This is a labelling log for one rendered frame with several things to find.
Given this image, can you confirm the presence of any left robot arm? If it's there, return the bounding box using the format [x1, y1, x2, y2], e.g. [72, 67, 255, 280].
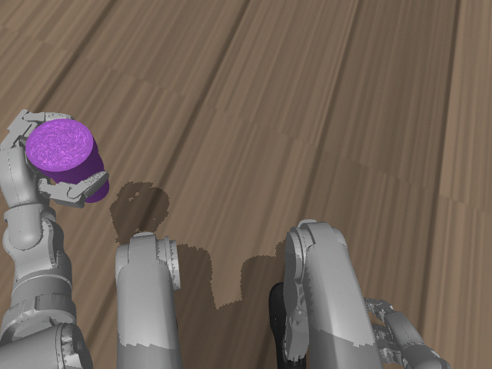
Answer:
[0, 202, 93, 369]

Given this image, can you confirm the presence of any left robot hand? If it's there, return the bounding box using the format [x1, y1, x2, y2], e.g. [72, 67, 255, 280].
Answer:
[0, 109, 109, 208]

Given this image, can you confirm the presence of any right robot foot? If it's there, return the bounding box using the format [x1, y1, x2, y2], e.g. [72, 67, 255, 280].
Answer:
[269, 282, 306, 369]

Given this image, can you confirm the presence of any cup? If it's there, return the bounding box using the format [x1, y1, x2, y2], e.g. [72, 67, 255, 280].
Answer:
[25, 118, 109, 203]

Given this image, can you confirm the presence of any right robot hand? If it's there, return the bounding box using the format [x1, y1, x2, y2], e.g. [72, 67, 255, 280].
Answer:
[364, 298, 426, 366]

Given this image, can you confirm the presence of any right robot arm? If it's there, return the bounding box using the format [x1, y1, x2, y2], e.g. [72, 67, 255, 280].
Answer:
[401, 344, 452, 369]

